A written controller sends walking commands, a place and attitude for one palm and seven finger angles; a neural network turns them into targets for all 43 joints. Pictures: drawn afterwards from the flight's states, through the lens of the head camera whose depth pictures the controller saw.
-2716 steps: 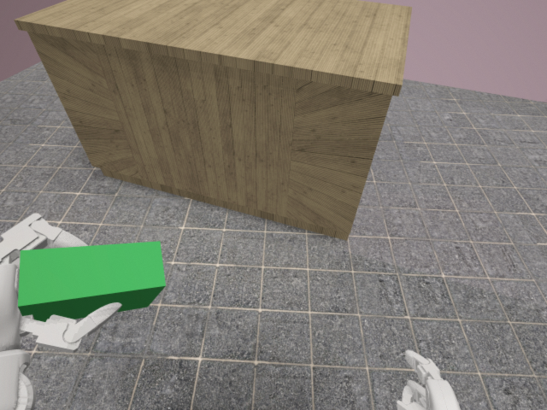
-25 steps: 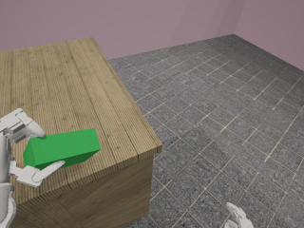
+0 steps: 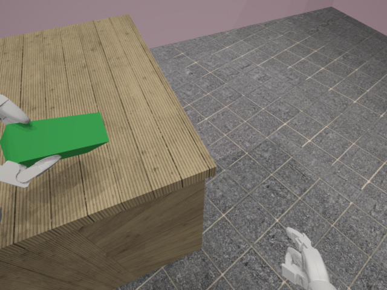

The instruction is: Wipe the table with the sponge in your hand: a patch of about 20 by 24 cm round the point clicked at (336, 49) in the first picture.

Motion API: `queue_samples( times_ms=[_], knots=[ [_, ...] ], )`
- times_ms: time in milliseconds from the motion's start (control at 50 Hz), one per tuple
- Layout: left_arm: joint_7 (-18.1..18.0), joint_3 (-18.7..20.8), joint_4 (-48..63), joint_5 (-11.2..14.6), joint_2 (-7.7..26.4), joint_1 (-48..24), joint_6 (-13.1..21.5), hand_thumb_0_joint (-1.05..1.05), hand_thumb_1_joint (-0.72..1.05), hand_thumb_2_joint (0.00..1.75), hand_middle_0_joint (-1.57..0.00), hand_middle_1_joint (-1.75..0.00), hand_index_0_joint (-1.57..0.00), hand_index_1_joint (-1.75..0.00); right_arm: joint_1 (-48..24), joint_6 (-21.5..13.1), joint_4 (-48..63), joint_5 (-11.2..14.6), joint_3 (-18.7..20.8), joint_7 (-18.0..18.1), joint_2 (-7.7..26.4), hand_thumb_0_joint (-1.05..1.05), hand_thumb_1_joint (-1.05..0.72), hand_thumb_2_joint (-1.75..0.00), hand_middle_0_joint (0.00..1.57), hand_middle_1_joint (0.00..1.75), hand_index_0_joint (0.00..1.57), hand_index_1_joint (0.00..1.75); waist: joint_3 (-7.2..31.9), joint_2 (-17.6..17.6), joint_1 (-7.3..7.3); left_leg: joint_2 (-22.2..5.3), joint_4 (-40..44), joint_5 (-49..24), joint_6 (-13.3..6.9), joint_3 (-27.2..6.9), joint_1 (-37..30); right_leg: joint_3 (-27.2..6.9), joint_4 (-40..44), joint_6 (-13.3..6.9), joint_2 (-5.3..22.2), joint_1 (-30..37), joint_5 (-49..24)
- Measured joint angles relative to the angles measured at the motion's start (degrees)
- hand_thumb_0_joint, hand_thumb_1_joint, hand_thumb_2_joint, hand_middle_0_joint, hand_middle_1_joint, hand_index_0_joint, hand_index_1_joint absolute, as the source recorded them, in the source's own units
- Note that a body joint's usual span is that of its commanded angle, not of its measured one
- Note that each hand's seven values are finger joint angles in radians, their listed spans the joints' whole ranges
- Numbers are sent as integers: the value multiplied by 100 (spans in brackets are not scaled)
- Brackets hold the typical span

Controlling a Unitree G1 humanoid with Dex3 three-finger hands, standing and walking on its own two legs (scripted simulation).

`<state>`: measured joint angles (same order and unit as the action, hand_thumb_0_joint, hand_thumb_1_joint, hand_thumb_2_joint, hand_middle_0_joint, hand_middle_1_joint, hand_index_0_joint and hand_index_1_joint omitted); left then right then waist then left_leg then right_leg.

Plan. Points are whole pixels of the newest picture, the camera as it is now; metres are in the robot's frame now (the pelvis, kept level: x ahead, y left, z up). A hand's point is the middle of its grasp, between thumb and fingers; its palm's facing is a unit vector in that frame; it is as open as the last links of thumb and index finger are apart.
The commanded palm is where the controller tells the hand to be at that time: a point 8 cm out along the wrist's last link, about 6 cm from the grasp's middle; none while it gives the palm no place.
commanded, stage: come to a stop and stand still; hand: left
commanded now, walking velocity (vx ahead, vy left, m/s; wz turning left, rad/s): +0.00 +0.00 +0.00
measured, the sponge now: (69, 138) +0.32 +0.24 +0.17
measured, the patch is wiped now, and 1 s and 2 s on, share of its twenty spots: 0.75 0.75 0.75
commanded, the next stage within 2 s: look again from close up in 0.30 s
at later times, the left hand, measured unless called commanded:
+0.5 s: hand (23, 188) +0.22 +0.26 +0.18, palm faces +0.38 -0.83 -0.40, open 9.2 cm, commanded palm +0.17 +0.30 +0.19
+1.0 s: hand out of the picture +0.23 +0.32 +0.18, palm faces +0.35 -0.87 -0.35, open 9.2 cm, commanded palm +0.17 +0.35 +0.19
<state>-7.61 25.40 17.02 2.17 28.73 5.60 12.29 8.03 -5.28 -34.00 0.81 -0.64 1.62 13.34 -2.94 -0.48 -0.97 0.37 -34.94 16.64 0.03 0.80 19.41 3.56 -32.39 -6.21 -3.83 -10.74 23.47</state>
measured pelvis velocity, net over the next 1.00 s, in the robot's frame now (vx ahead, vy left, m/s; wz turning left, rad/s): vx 0.00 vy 0.08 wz -0.04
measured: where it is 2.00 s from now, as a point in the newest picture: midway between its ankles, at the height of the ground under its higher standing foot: outside the picture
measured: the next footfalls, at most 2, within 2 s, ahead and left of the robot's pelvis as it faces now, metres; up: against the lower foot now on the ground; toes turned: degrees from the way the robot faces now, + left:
none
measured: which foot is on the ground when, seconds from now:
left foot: down 0.00-1.00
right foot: down 0.00-1.00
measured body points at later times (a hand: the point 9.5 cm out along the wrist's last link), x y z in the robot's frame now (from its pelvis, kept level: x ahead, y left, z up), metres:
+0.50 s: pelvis +0.00 +0.02 +0.01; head +0.03 +0.01 +0.46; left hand +0.20 +0.30 +0.20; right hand +0.19 -0.22 -0.07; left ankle +0.04 +0.14 -0.72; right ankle -0.01 -0.06 -0.73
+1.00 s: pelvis +0.00 +0.08 +0.01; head +0.03 +0.10 +0.46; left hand +0.21 +0.36 +0.19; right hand +0.18 -0.14 -0.06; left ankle +0.04 +0.15 -0.73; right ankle -0.01 -0.06 -0.73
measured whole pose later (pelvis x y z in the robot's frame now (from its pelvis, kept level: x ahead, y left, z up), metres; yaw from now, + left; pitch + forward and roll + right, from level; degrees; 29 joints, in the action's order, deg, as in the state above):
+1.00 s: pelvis +0.00 +0.08 +0.01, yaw -2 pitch -1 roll -2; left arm -6.4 19.8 28.1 3.1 20.7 23.6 9.7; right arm 9.6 -5.3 -34.0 -0.1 -2.2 2.1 10.2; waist -3.5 1.2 -1.7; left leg 2.0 -25.9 10.4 -3.6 1.1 14.8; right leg 1.7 -22.2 1.2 0.4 -9.0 12.4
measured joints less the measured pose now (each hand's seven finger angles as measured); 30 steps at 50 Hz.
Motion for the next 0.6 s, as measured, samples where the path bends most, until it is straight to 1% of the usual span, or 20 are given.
queue_samples(
  times_ms=[40,80,120,160,200,220,240,260,280,320,340,360,400,440,460,500,520,540,560,600],
  knots=[
    [-15,278,168,156,98,455,161,0,-51,103,-89,-149,-88,-151,-29,-29,91,22,32,-175,-35,1,-90,-90,20,30,20,30,-15,-59,56,0,-3,-198,-50,80,150,-139,185,112,8,-83,-139],
    [3,316,504,279,71,1207,356,0,-50,102,-89,-149,-88,-151,96,-96,151,57,56,-315,-54,1,-90,-90,20,30,20,30,-3,5,40,65,79,-374,-117,174,173,-302,281,215,78,-129,-211],
    [70,144,781,338,-62,1965,479,0,-50,102,-89,-149,-87,-151,268,-176,113,82,75,-380,-36,1,-90,-90,20,30,20,30,23,95,-15,131,410,-441,-168,294,-10,-351,149,358,178,-223,-265],
    [117,-101,921,353,-251,2455,488,0,-50,102,-88,-149,-87,-151,411,-250,50,82,112,-376,28,1,-90,-90,20,30,20,30,14,95,-76,153,700,-430,-212,291,-198,-244,-332,593,241,-461,-413],
    [71,-194,1018,363,-363,2523,403,0,-50,102,-87,-150,-87,-152,520,-276,-12,50,173,-332,77,1,-90,-90,20,30,20,30,-13,96,-141,183,917,-296,-191,220,-389,-163,-963,773,295,-737,-463],
    [72,-219,1048,338,-359,2414,328,0,-50,102,-87,-150,-87,-152,556,-265,-49,27,210,-300,77,1,-90,-90,20,30,20,30,-34,122,-153,224,962,-211,-135,172,-452,-152,-1124,793,345,-825,-351],
    [69,-244,1033,292,-349,2228,252,0,-50,102,-88,-150,-87,-152,568,-238,-92,11,239,-263,58,1,-90,-90,20,30,20,30,-81,178,-161,293,931,-185,-107,127,-486,-168,-1095,787,418,-855,-250],
    [59,-265,983,245,-344,2014,175,0,-50,103,-88,-149,-87,-152,565,-208,-117,7,246,-231,41,1,-90,-90,20,30,20,30,-135,222,-170,354,866,-177,-98,82,-512,-179,-853,767,481,-827,-274],
    [46,-282,912,204,-347,1812,98,0,-51,103,-88,-149,-87,-152,555,-180,-127,11,237,-206,33,1,-90,-90,20,30,20,30,-177,227,-157,384,745,-148,-90,23,-515,-130,-580,688,517,-711,-320],
    [23,-302,738,136,-424,1543,-34,0,-51,103,-88,-149,-87,-152,459,-115,-178,29,192,-167,59,1,-90,-90,20,30,20,30,-171,66,-110,286,434,-30,-63,-107,-442,30,-243,322,402,-448,-237],
    [15,-299,688,132,-480,1495,-77,0,-51,103,-88,-149,-87,-152,378,-99,-190,36,174,-156,67,1,-90,-90,20,30,20,30,-174,-20,-69,221,264,-18,-61,-142,-377,82,-137,228,333,-376,-302],
    [13,-289,681,144,-530,1507,-87,0,-51,103,-88,-149,-88,-152,299,-101,-175,46,158,-155,70,1,-90,-90,20,30,20,30,-188,-77,-24,168,35,-68,-76,-144,-279,113,-49,200,284,-322,-386],
    [28,-301,753,169,-611,1669,-41,0,-51,103,-88,-149,-88,-152,172,-123,-101,77,131,-155,61,1,-90,-90,20,30,20,30,-215,-98,29,127,-523,200,-115,-139,-35,111,72,219,234,-261,-506],
    [1,-341,895,220,-703,1895,14,0,-50,103,-88,-149,-87,-152,107,-127,-15,78,111,-135,47,1,-90,-90,20,30,20,30,-211,-44,25,109,-818,438,-147,-131,138,57,158,233,223,-227,-584],
    [-1,-358,994,236,-750,1994,19,0,-50,102,-88,-150,-87,-152,95,-135,16,65,98,-119,45,1,-90,-90,20,30,20,30,-201,-4,12,89,-725,402,-156,-121,146,29,181,240,228,-214,-609],
    [15,-412,1155,228,-806,2152,4,0,-50,102,-88,-150,-87,-152,89,-153,52,24,83,-73,71,1,-90,-90,20,30,20,30,-177,11,-4,6,-125,-111,-163,-135,-29,17,158,273,218,-181,-608],
    [18,-456,1201,225,-830,2194,-1,0,-50,102,-88,-150,-87,-152,98,-152,66,4,95,-42,113,1,-90,-90,20,30,20,30,-146,-66,-5,-74,179,-376,-168,-202,-157,54,111,296,166,-171,-579],
    [25,-505,1192,231,-853,2171,-7,0,-50,102,-88,-150,-87,-152,89,-136,33,-7,129,1,124,1,-90,-90,20,30,20,30,-129,-105,-7,-95,274,-344,-60,-249,-231,84,57,322,153,-157,-541],
    [40,-549,1131,230,-881,2100,-34,0,-50,102,-88,-150,-87,-152,72,-92,-23,-3,157,49,103,1,-90,-90,20,30,20,30,-129,-83,-34,-66,269,-316,-8,-250,-269,83,60,352,184,-107,-530],
    [76,-591,994,233,-943,1974,-115,0,-50,103,-88,-149,-87,-152,74,-3,-75,16,153,115,71,1,-90,-90,20,30,20,30,-84,-57,-99,-42,291,-316,-7,-234,-314,66,207,383,206,-6,-615]
  ],
)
